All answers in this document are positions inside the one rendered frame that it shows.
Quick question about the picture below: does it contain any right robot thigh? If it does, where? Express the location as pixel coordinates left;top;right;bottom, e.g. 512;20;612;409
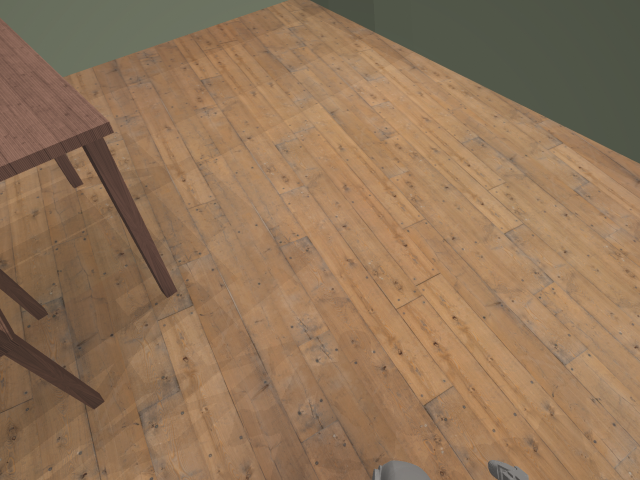
372;460;431;480

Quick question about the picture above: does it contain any table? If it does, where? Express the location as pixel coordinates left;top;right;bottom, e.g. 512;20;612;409
0;18;177;298

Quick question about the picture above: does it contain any chair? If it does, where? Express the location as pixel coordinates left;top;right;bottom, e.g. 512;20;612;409
0;269;105;409

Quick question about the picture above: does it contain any robot right hand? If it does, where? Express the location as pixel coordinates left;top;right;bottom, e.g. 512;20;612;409
488;460;529;480

